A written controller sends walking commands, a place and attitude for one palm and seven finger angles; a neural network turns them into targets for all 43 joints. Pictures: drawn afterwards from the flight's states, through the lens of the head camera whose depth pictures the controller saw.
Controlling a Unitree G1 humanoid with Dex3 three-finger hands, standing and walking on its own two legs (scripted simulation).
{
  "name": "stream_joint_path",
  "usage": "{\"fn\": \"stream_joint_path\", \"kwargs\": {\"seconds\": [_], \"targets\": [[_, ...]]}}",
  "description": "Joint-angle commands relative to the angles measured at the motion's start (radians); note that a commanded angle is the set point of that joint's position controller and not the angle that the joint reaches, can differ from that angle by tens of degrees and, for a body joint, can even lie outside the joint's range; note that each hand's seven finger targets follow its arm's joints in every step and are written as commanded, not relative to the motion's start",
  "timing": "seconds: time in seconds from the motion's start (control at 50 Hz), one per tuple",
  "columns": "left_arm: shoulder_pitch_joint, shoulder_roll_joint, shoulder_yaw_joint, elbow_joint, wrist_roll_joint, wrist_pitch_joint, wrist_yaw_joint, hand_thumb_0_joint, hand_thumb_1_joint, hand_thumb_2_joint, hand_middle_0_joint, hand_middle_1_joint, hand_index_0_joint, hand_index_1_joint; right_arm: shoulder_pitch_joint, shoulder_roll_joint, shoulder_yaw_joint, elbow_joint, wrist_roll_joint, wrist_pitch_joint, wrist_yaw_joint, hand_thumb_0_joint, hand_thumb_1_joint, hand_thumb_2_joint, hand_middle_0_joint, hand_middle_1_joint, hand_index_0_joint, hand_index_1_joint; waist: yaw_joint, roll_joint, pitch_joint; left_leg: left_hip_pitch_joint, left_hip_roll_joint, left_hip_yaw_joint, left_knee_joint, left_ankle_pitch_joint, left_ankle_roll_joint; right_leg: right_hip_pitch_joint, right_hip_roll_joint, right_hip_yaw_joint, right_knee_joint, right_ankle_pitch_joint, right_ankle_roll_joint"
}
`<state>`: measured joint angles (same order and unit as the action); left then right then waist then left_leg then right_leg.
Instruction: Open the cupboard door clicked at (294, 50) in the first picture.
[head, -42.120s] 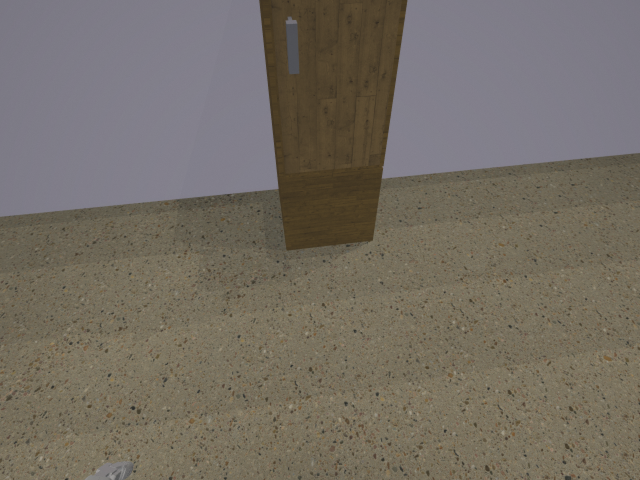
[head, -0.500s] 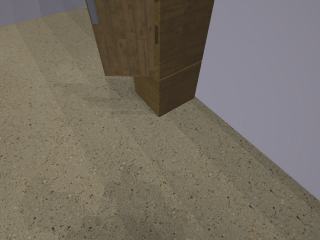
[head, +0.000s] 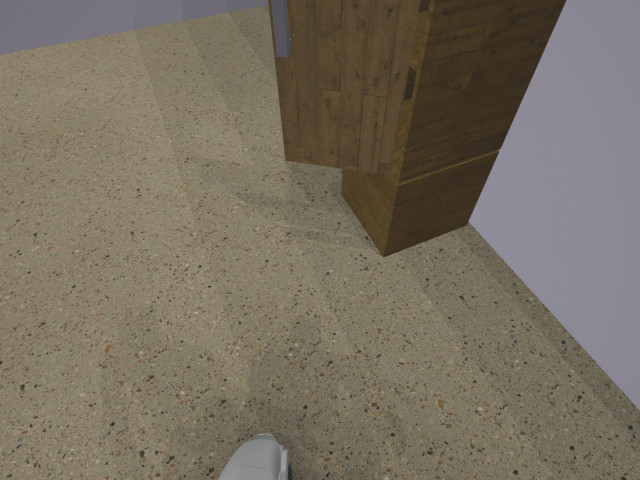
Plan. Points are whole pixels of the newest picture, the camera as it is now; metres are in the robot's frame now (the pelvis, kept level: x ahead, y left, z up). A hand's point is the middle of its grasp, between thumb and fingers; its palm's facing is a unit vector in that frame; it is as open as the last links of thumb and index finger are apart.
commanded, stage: take the last steps up to it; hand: left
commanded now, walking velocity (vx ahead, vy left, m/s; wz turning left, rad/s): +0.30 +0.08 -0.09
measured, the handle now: (284, 23) +1.00 +0.20 +0.09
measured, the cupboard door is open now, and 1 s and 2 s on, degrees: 53 53 53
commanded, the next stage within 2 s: come to a stop and stand still in 0.94 s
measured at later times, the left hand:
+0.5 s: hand (191, 361) +0.29 +0.25 -0.15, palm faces -0.07 -0.98 -0.19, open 7.4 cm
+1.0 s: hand (224, 325) +0.37 +0.23 -0.18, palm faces -0.06 -0.98 -0.18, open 7.2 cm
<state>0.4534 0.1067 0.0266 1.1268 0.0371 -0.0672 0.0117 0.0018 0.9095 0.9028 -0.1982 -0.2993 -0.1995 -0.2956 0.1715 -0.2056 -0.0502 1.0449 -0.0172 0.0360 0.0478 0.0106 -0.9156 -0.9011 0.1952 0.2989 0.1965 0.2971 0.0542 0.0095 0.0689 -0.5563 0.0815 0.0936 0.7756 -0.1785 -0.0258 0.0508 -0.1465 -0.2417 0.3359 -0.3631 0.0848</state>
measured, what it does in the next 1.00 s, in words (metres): walks ahead: left foot, then right foot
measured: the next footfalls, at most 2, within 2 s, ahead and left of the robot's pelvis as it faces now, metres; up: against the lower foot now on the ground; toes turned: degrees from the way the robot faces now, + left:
left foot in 0.08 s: +0.17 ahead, +0.14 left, +0.00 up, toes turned +8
right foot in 0.72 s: +0.31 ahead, -0.07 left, +0.00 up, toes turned -15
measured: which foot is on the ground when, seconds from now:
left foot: up 0.00-0.06, down 0.08-0.72, up 0.74-1.00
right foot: down 0.00-0.08, up 0.10-0.70, down 0.72-1.00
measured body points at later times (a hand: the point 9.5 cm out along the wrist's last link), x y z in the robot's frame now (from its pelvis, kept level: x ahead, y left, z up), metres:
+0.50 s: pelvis +0.16 +0.08 +0.01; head +0.18 +0.08 +0.46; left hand +0.30 +0.31 -0.13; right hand +0.10 -0.13 -0.15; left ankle +0.13 +0.13 -0.74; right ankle +0.22 -0.07 -0.67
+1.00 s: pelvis +0.33 +0.05 +0.00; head +0.36 +0.06 +0.45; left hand +0.38 +0.28 -0.16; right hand +0.34 -0.19 -0.15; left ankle +0.41 +0.16 -0.71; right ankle +0.27 -0.06 -0.74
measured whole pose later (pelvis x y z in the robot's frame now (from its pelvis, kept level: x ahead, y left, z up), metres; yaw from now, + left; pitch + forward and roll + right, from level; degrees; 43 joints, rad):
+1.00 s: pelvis +0.33 +0.05 +0.00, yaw -6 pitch +0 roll -1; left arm 0.25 0.17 0.05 1.08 0.03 -0.06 0.02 -0.03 0.95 0.90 -0.20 -0.30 -0.20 -0.30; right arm 0.22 -0.17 -0.06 1.06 -0.02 -0.02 -0.01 0.02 -0.94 -0.90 0.20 0.30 0.20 0.30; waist 0.00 0.00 0.06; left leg -0.45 0.09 0.08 0.74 -0.29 -0.03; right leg -0.12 -0.03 -0.15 0.43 -0.30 0.00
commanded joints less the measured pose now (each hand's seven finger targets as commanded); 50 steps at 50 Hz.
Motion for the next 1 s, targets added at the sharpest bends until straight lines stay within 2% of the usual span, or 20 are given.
{"fn": "stream_joint_path", "kwargs": {"seconds": [0.0,0.02,0.04,0.06,0.08,0.16,0.22,0.36,0.58,0.62,0.66,0.68,0.7,0.72,0.74,0.78,0.84,0.88,0.96,0.98], "targets": [[-0.012,0.209,0.045,-0.034,-0.006,-0.008,0.011,0.0,0.9,0.9,-0.2,-0.3,-0.2,-0.3,0.042,-0.022,-0.002,-0.056,-0.004,-0.067,-0.007,0.0,-0.9,-0.9,0.2,0.3,0.2,0.3,-0.078,-0.221,0.004,0.281,-0.082,0.071,-0.214,-0.042,0.05,-0.155,-0.186,0.06,0.086,0.653,-0.141],[-0.015,0.201,0.044,-0.035,-0.009,-0.004,0.009,0.0,0.9,0.9,-0.2,-0.3,-0.2,-0.3,0.182,-0.064,-0.013,-0.014,-0.009,-0.072,-0.015,0.0,-0.9,-0.9,0.2,0.3,0.2,0.3,-0.14,-0.141,-0.073,0.471,-0.088,0.066,-0.271,-0.019,0.057,-0.217,-0.152,0.037,0.259,0.603,-0.123],[0.024,0.153,0.04,-0.047,-0.019,0.001,0.0,0.0,0.9,0.9,-0.2,-0.3,-0.2,-0.3,0.316,-0.169,-0.039,0.015,-0.018,-0.079,-0.032,0.0,-0.9,-0.9,0.2,0.3,0.2,0.3,-0.182,0.07,-0.217,0.7,0.066,-0.095,-0.275,0.029,0.096,-0.363,-0.058,0.009,0.491,0.287,-0.093],[0.036,0.1,0.028,-0.072,-0.027,0.006,-0.004,0.0,0.9,0.9,-0.2,-0.3,-0.2,-0.3,0.4,-0.267,-0.065,0.028,-0.018,-0.081,-0.049,0.0,-0.9,-0.9,0.2,0.3,0.2,0.3,-0.193,0.31,-0.299,0.818,0.276,-0.44,-0.376,0.047,0.177,-0.573,0.08,0.05,0.797,-0.242,-0.071],[-0.056,0.104,0.028,-0.105,-0.026,0.012,0.004,0.0,0.9,0.9,-0.2,-0.3,-0.2,-0.3,0.389,-0.267,-0.066,0.029,-0.01,-0.073,-0.063,0.0,-0.9,-0.9,0.2,0.3,0.2,0.3,-0.199,0.232,-0.277,0.778,0.33,-0.479,-0.466,0.069,0.215,-0.653,0.072,0.179,0.962,-0.244,-0.106],[-0.099,0.087,0.037,-0.074,-0.01,0.029,-0.011,0.0,0.9,0.9,-0.2,-0.3,-0.2,-0.3,0.141,-0.088,-0.013,-0.038,-0.008,-0.102,-0.07,0.0,-0.9,-0.9,0.2,0.3,0.2,0.3,-0.074,0.075,-0.054,0.385,0.248,-0.216,-0.549,0.017,0.16,-0.628,-0.026,0.245,0.974,0.027,-0.104],[-0.068,0.052,0.036,-0.069,-0.007,0.051,-0.013,0.0,0.9,0.9,-0.2,-0.3,-0.2,-0.3,0.157,-0.044,-0.003,-0.022,-0.006,-0.118,-0.073,0.0,-0.9,-0.9,0.2,0.3,0.2,0.3,-0.038,0.072,-0.021,0.337,0.212,-0.136,-0.61,0.067,0.158,-0.62,-0.002,0.238,0.904,0.098,-0.092],[-0.202,0.086,0.051,-0.14,-0.009,0.066,-0.022,0.0,0.9,0.9,-0.2,-0.3,-0.2,-0.3,0.213,-0.041,-0.005,-0.009,-0.006,-0.123,-0.074,0.0,-0.9,-0.9,0.2,0.3,0.2,0.3,-0.035,0.018,0.005,0.451,0.205,-0.093,-0.648,0.149,0.157,-0.738,0.008,0.258,0.743,0.239,-0.077],[-0.422,0.073,0.017,-0.219,-0.013,0.043,-0.027,0.0,0.9,0.9,-0.2,-0.3,-0.2,-0.3,0.401,-0.038,0.012,0.094,-0.023,-0.113,-0.078,0.0,-0.9,-0.9,0.2,0.3,0.2,0.3,-0.113,0.062,0.01,0.624,0.21,-0.018,-0.514,0.482,0.17,-0.626,0.064,0.137,0.355,0.125,-0.123],[-0.386,0.078,0.017,-0.205,-0.013,0.036,-0.026,0.0,0.9,0.9,-0.2,-0.3,-0.2,-0.3,0.406,-0.042,0.013,0.107,-0.022,-0.107,-0.079,0.0,-0.9,-0.9,0.2,0.3,0.2,0.3,-0.099,0.067,-0.016,0.623,0.191,0.002,-0.445,0.582,0.155,-0.524,0.105,0.099,0.282,0.091,-0.14],[-0.219,0.109,0.029,-0.148,-0.014,0.023,-0.022,0.0,0.9,0.9,-0.2,-0.3,-0.2,-0.3,0.375,-0.05,0.012,0.109,-0.008,-0.104,-0.078,0.0,-0.9,-0.9,0.2,0.3,0.2,0.3,-0.02,0.044,-0.092,0.533,0.15,0.04,-0.261,0.645,0.113,-0.248,0.135,0.087,0.168,0.199,-0.163],[-0.071,0.155,0.048,-0.101,-0.013,0.014,-0.015,0.0,0.9,0.9,-0.2,-0.3,-0.2,-0.3,0.331,-0.04,0.012,0.092,0.004,-0.109,-0.073,0.0,-0.9,-0.9,0.2,0.3,0.2,0.3,0.046,0.01,-0.16,0.353,0.106,0.075,-0.101,0.515,0.08,0.006,0.051,0.192,0.171,0.3,-0.204],[0.074,0.247,0.074,-0.058,-0.012,0.005,-0.003,0.0,0.9,0.9,-0.2,-0.3,-0.2,-0.3,0.328,-0.003,0.012,0.061,0.016,-0.114,-0.068,0.0,-0.9,-0.9,0.2,0.3,0.2,0.3,0.081,-0.173,-0.252,0.079,-0.02,0.134,0.161,0.077,0.033,0.264,-0.197,0.525,0.129,0.489,-0.313],[0.093,0.28,0.073,-0.039,-0.03,0.006,0.001,0.0,0.9,0.9,-0.2,-0.3,-0.2,-0.3,0.294,-0.012,0.01,0.05,0.018,-0.105,-0.068,0.0,-0.9,-0.9,0.2,0.3,0.2,0.3,0.075,-0.17,-0.235,-0.027,-0.074,0.048,0.434,-0.436,0.021,0.237,-0.333,0.662,0.03,0.602,-0.406],[0.024,0.245,0.071,-0.052,-0.028,0.006,0.011,0.0,0.9,0.9,-0.2,-0.3,-0.2,-0.3,0.208,-0.001,0.006,0.029,0.015,-0.099,-0.067,0.0,-0.9,-0.9,0.2,0.3,0.2,0.3,0.064,-0.099,-0.142,-0.096,-0.025,-0.063,0.473,-0.382,0.031,0.144,-0.293,0.593,0.011,0.59,-0.39],[-0.09,0.168,0.049,-0.074,-0.027,0.008,0.016,0.0,0.9,0.9,-0.2,-0.3,-0.2,-0.3,0.157,0.048,0.005,0.017,0.008,-0.081,-0.063,0.0,-0.9,-0.9,0.2,0.3,0.2,0.3,-0.001,-0.05,-0.008,-0.071,0.028,-0.084,0.411,-0.258,0.021,-0.075,-0.222,0.428,-0.047,0.55,-0.302],[-0.144,0.087,0.035,-0.092,-0.014,-0.011,0.013,0.0,0.9,0.9,-0.2,-0.3,-0.2,-0.3,0.234,0.09,0.004,0.039,-0.004,-0.058,-0.055,0.0,-0.9,-0.9,0.2,0.3,0.2,0.3,-0.071,-0.145,-0.02,0.077,0.032,-0.048,0.221,-0.189,-0.004,-0.232,-0.144,0.245,-0.078,0.557,-0.244],[-0.172,0.113,0.033,-0.093,-0.013,-0.011,0.008,0.0,0.9,0.9,-0.2,-0.3,-0.2,-0.3,0.232,0.097,0.005,0.04,-0.001,-0.054,-0.046,0.0,-0.9,-0.9,0.2,0.3,0.2,0.3,-0.082,-0.152,-0.021,0.149,0.012,-0.016,0.079,-0.14,-0.007,-0.281,-0.115,0.203,-0.085,0.487,-0.238],[-0.167,0.162,0.042,-0.071,-0.014,-0.004,-0.001,0.0,0.9,0.9,-0.2,-0.3,-0.2,-0.3,0.159,0.066,0.005,0.012,-0.004,-0.07,-0.038,0.0,-0.9,-0.9,0.2,0.3,0.2,0.3,-0.069,-0.148,-0.02,0.255,-0.033,0.014,-0.135,-0.052,-0.004,-0.299,-0.101,0.228,-0.05,0.302,-0.22],[-0.184,0.171,0.044,-0.071,-0.016,0.003,-0.002,0.0,0.9,0.9,-0.2,-0.3,-0.2,-0.3,0.18,0.046,0.004,0.02,-0.006,-0.075,-0.04,0.0,-0.9,-0.9,0.2,0.3,0.2,0.3,-0.089,-0.152,-0.018,0.319,-0.048,0.031,-0.2,-0.013,-0.003,-0.324,-0.091,0.212,-0.026,0.239,-0.205]]}}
